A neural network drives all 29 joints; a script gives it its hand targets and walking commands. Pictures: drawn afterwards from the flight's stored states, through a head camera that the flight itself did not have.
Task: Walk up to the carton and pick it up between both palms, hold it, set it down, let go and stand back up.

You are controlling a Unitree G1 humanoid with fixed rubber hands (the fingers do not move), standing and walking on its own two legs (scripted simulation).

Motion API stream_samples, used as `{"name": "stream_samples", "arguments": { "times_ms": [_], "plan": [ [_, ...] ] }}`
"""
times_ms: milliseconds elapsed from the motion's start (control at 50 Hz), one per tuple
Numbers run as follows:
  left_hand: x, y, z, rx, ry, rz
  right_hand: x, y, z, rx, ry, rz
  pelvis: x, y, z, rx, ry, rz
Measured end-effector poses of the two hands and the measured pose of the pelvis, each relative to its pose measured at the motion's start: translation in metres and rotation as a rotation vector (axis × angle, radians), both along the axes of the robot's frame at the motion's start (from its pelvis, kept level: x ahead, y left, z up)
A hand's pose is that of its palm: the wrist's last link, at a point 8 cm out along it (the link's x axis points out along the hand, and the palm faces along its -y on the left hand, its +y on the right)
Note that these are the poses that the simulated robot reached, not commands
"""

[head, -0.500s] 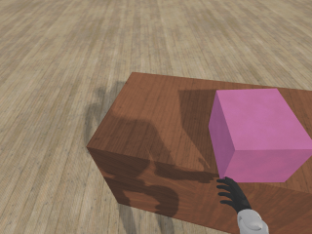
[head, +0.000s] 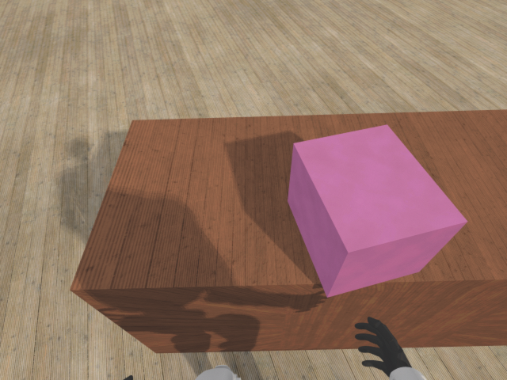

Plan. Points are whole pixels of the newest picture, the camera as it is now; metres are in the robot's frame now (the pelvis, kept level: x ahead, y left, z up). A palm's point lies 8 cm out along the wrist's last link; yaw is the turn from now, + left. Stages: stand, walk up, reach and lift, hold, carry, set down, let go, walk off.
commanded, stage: walk up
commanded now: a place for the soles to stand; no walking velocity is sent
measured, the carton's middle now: (357, 209) +0.43 -0.18 -0.03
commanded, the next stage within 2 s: none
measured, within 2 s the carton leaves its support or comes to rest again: neither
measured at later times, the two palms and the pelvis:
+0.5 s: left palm (149, 345) +0.19 +0.21 -0.10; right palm out of the picture +0.07 -0.22 -0.09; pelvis +0.01 +0.03 +0.00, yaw -15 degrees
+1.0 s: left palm (164, 356) +0.18 +0.18 -0.10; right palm out of the picture +0.04 -0.22 -0.10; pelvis +0.00 +0.01 +0.00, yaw -16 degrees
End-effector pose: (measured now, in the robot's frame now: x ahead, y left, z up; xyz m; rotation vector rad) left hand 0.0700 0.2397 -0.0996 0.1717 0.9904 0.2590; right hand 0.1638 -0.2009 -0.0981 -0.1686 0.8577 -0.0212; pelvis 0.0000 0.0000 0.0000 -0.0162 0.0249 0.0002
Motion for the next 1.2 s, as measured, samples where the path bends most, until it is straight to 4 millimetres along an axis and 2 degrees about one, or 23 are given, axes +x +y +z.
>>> {"name": "stream_samples", "arguments": {
  "times_ms": [40,100,200,260,400,480,580,680,780,900,980,1040,1100,1200],
  "plan": [
    [0.018,0.011,-0.011,-0.014,-0.006,-0.021,0.011,0.01,0.003,-0.012,-0.035,-0.018,0.007,0.008,-0.006,0.011,-0.007,-0.013],
    [0.04,0.017,-0.016,-0.027,0.002,-0.078,0.011,0.015,0.014,-0.031,-0.067,-0.078,0.011,0.019,-0.005,0.003,-0.021,-0.066],
    [0.066,0.024,-0.011,-0.035,0.039,-0.184,-0.017,0.008,0.035,-0.075,-0.064,-0.214,0.017,0.03,0.01,-0.039,-0.036,-0.118],
    [0.079,0.022,-0.012,-0.054,0.037,-0.229,-0.039,0.003,0.038,-0.09,-0.032,-0.262,0.019,0.032,0.013,-0.031,-0.04,-0.139],
    [0.101,-0.003,-0.01,-0.065,0.021,-0.326,-0.071,-0.006,0.027,-0.074,0.002,-0.344,0.019,0.034,0.01,0.0,-0.036,-0.201],
    [0.119,-0.025,-0.004,-0.057,-0.011,-0.399,-0.085,-0.016,0.015,-0.054,0.0,-0.384,0.015,0.031,0.005,0.021,-0.033,-0.244],
    [0.145,-0.057,0.008,-0.039,-0.108,-0.467,-0.107,-0.038,-0.007,-0.033,0.027,-0.418,0.009,0.019,-0.005,0.036,-0.035,-0.295],
    [0.145,-0.08,0.022,-0.051,-0.163,-0.45,-0.123,-0.046,-0.009,0.001,0.076,-0.419,0.005,0.004,0.002,0.046,-0.039,-0.316],
    [0.129,-0.089,0.024,-0.058,-0.132,-0.438,-0.126,-0.048,-0.003,0.004,0.097,-0.41,0.001,0.0,0.01,0.053,-0.023,-0.326],
    [0.11,-0.08,0.015,-0.087,-0.095,-0.407,-0.126,-0.035,-0.004,0.0,0.114,-0.39,-0.003,0.004,0.01,0.028,-0.01,-0.304],
    [0.108,-0.065,0.002,-0.113,-0.094,-0.392,-0.123,-0.022,-0.004,-0.018,0.094,-0.373,-0.004,0.01,0.003,0.005,-0.017,-0.272],
    [0.106,-0.056,-0.004,-0.125,-0.076,-0.395,-0.128,-0.013,0.004,-0.023,0.076,-0.389,-0.002,0.011,0.004,0.022,-0.033,-0.276],
    [0.103,-0.053,-0.003,-0.124,-0.067,-0.404,-0.137,-0.014,0.006,-0.02,0.093,-0.42,0.002,0.011,0.007,0.009,-0.035,-0.268],
    [0.1,-0.057,-0.001,-0.109,-0.043,-0.429,-0.141,-0.023,0.006,-0.005,0.106,-0.423,0.002,0.007,0.01,0.008,-0.038,-0.263]
  ]
}}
